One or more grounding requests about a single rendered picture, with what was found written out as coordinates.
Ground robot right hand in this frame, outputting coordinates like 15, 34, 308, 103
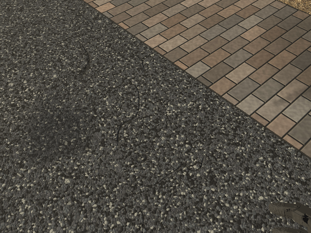
268, 202, 311, 233

